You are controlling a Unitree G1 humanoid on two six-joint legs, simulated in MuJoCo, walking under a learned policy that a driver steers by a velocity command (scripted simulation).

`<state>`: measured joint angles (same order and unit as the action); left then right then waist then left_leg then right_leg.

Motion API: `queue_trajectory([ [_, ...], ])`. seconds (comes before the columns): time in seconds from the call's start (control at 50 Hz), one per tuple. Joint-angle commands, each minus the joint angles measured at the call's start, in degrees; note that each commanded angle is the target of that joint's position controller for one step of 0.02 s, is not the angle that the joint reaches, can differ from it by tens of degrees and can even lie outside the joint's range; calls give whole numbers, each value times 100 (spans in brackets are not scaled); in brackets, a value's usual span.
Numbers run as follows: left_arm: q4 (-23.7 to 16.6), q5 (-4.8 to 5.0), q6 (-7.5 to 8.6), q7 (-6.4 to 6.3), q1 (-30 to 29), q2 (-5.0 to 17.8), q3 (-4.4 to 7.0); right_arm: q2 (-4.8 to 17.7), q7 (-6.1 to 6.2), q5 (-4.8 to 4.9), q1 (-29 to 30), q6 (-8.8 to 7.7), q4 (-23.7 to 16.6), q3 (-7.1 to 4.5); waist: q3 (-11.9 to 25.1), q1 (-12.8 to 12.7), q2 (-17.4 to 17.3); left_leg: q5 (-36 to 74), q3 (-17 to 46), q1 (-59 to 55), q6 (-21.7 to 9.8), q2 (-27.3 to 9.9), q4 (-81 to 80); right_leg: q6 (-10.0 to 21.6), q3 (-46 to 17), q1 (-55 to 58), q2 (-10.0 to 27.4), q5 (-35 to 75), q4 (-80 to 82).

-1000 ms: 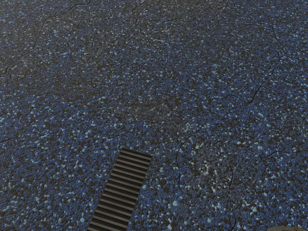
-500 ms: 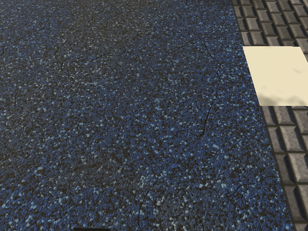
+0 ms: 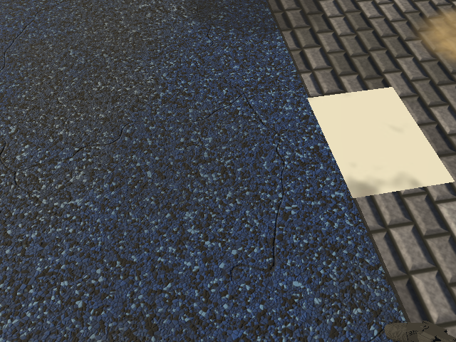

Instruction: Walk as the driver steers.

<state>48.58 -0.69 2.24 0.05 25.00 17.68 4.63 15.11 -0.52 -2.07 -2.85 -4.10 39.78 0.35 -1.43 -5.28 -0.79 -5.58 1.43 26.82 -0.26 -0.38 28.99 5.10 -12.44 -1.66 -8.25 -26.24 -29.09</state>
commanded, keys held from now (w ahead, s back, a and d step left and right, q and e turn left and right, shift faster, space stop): w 0.16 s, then w+q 0.84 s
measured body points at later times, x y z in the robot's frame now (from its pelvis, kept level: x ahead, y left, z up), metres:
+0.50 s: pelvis +0.24 -0.02 +0.01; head +0.27 -0.03 +0.46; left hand +0.45 +0.21 -0.07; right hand +0.21 -0.28 -0.13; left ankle +0.12 +0.11 -0.70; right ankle +0.32 -0.11 -0.72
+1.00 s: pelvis +0.48 +0.05 -0.01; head +0.52 +0.07 +0.44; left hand +0.37 +0.29 -0.15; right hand +0.76 -0.11 -0.10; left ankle +0.55 +0.14 -0.72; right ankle +0.33 -0.11 -0.68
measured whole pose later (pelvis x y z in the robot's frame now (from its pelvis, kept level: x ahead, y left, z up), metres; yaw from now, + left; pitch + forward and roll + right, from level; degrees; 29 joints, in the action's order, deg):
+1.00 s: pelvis +0.48 +0.05 -0.01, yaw +20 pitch +1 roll -1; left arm 51.7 -1.2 2.6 -0.7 23.1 14.2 2.6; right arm 14.7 -3.0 -2.6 -2.4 -1.0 41.5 -2.9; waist -3.5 -2.9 0.2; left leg -9.8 -5.9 27.6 -8.1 2.6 36.2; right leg -1.5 13.6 -2.9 6.6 -26.8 -45.7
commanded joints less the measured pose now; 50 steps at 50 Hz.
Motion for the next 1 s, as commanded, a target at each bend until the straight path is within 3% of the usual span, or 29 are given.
queue_trajectory([
  [0.02, -720, 173, 171, 46, 184, 31, -39, 1832, 195, -182, -2080, -61, 72, -546, 1851, 875, -1637, -1855, 3756, -4217, -1052, -2469, -1212, -58, 502, -2924, -180, -423, -3534],
  [0.04, -545, -19, 99, 5, 320, 460, -13, 1506, 154, -61, -1829, 13, 106, -543, 1552, 707, -1201, -2560, 4470, -3793, -1302, -2457, -1357, 4, 489, -3495, 270, -415, -4178],
  [0.06, -461, -77, 66, 33, -21, 545, 4, 925, 113, -8, -1466, 21, 34, -419, 809, 685, -430, -2611, 3569, -3064, -1206, -2162, -1428, -7, 481, -3500, 529, 179, -4228],
  [0.08, -499, -96, 66, 82, -351, 449, -26, 628, 73, 5, -1261, 4, 77, -344, 374, 670, -138, -1936, 2700, -2481, -1083, -1810, -1528, -51, 537, -3382, 676, 533, -3946],
  [0.1, -531, -117, 44, 125, -489, 374, -40, 544, 70, -4, -1219, -22, 140, -314, 212, 606, -333, -1273, 2083, -2197, -945, -1533, -1618, -97, 579, -3260, 795, 655, -3692],
  [0.12, -540, -162, -5, 169, -503, 339, -55, 519, 72, 13, -1288, -63, 242, -302, 140, 556, -553, -668, 1658, -2001, -887, -1341, -1679, -158, 601, -3112, 843, 703, -3532],
  [0.16, -535, -178, -69, 203, -492, 271, -85, 570, 22, 75, -1518, -174, 419, -322, 225, 500, -590, 388, 1239, -1971, -954, -1260, -1694, -223, 649, -3007, 780, 781, -3391],
  [0.24, -823, -229, -59, 251, -1295, 144, -202, 638, -25, 176, -1697, -185, 652, -355, 45, 492, -521, 624, 899, -1915, -1173, -1106, -1981, -441, 1130, -3326, 1102, 1303, -2360],
  [0.3, -1023, -145, -3, 276, -2005, -66, -348, 720, -35, 163, -1909, -115, 794, -404, -109, 677, -544, 570, 679, -1587, -1119, -881, -2010, -580, 1379, -2829, 1081, 1756, -1184],
  [0.34, -1066, -103, 30, 242, -2192, 9, -357, 862, -53, 148, -2108, -82, 885, -462, -79, 748, -510, 787, 758, -1620, -1082, -938, -1838, -601, 1463, -2497, 964, 1829, -764],
  [0.4, -1094, -88, 110, 143, -2123, 154, -315, 962, -47, 149, -2163, -36, 949, -513, 7, 645, -481, 840, 1070, -1744, -972, -1088, -1430, -495, 1418, -1960, 887, 1709, -311],
  [0.44, -813, -157, 212, 36, -1303, 335, -218, 883, -32, 177, -2116, -24, 960, -504, 324, 263, -146, 961, 943, -1429, -769, -760, -431, -342, 1354, -602, 835, 1718, 339],
  [0.46, -690, -279, 283, -46, -500, 711, -99, 645, -40, 216, -2001, -53, 831, -442, 867, -125, 442, 356, 596, -856, -608, -339, 938, -108, 406, 455, 1734, 1047, 666],
  [0.48, -698, -337, 243, -102, -34, 1356, 52, 38, -20, 324, -2277, -59, 564, -312, 1460, -126, 1626, -2067, -112, 638, -380, 421, 2604, 335, -1566, 1692, 3250, 196, 1212],
  [0.5, -650, -199, 152, -106, -99, 1159, 58, 536, 32, 193, -2312, 46, 630, -429, 1304, -46, 1304, -2513, 69, 1177, -453, 293, 3457, 646, -2454, 1201, 3439, -482, 1563],
  [0.52, -718, -150, 147, -82, -525, 654, -75, 635, 12, 129, -2109, 112, 694, -484, 592, 158, 712, -2063, 285, 1280, -507, -14, 3687, 568, -1755, 630, 3124, -599, 1630],
  [0.54, -733, -116, 183, -55, -848, 355, -145, 512, -45, 132, -1950, 131, 703, -476, 213, 297, 616, -1650, 263, 1197, -465, -186, 3585, 459, -1012, 151, 2819, 107, 1751],
  [0.58, -667, -95, 262, -70, -984, 103, -209, 420, -118, 54, -1878, 239, 733, -495, -9, 487, 808, -1283, 175, 934, -333, -354, 3411, 247, 19, -293, 2416, 1309, 1917],
  [0.64, -492, -42, 388, -68, -760, 159, -159, 258, -210, 22, -1578, 351, 610, -479, 27, 564, 648, -842, 89, 1081, -213, -374, 3474, 301, 710, -255, 2363, 2586, 1974],
  [0.74, -238, -47, 389, -65, -475, 167, -116, 132, -342, 8, -587, 386, 238, -403, -190, 462, 577, 27, -92, 1481, -94, -450, 2541, 341, 1598, -126, 2286, 3150, 2051],
  [0.8, -139, -53, 380, -73, -394, 312, -68, 80, -422, 9, 15, 367, 12, -323, -334, 357, 585, 435, -400, 1030, -206, -408, 1510, 259, 2021, -210, 2278, 3216, 2059],
  [0.86, 7, -54, 319, -99, -182, 474, -14, 179, -440, -21, 335, 375, -149, -322, -410, 293, 533, 75, -711, 750, -444, -274, 958, 169, 2278, 172, 2409, 3753, 1830],
  [0.92, 114, -63, 197, -136, -117, 714, 40, 331, -359, -60, 4, 375, -119, -397, -71, 504, 638, -772, -1033, -13, -799, 225, 679, 61, 2601, 621, 2437, 6131, 626],
  [0.94, 125, -60, 134, -142, -116, 794, 56, 434, -312, -67, -558, 338, 32, -463, 279, 748, 607, -948, -1057, -659, -951, 472, 505, 41, 2674, 590, 2407, 6525, -309],
  [0.96, 77, -55, 90, -138, -155, 791, 43, 614, -230, -111, -1518, 284, 350, -574, 833, 1172, 344, -778, -903, -1950, -1140, 605, 92, -107, 2793, 15, 2276, 5875, -1685],
  [0.98, -177, -19, 105, -98, -2, 412, -62, 1241, -125, -156, -2154, 282, 464, -766, 1499, 1308, -481, -1769, 937, -3638, -1571, -690, -153, -352, 2802, -1696, 1967, 3412, -3561],
  [1.0, -592, -28, 157, -13, -220, 216, -76, 1737, -88, 58, -1920, 336, 311, -870, 1931, 1025, -1399, -1475, 4065, -4556, -2281, -1956, -1088, -661, 2013, -3605, 761, -503, -5250],
])
Keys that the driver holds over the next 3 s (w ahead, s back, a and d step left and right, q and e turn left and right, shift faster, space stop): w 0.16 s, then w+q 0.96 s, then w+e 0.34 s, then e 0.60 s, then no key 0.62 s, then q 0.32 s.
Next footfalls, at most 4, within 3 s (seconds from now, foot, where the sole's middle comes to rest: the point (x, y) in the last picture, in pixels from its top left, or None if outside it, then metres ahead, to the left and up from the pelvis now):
0.46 right None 0.36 -0.11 -0.76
0.96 left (206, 294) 0.59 0.15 -0.76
1.54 right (223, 198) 0.94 0.14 -0.76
2.12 left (171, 187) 0.97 0.32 -0.76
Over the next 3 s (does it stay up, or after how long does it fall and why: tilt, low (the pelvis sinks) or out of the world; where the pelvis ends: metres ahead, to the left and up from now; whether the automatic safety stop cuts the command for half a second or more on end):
stays up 0.90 0.23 0.01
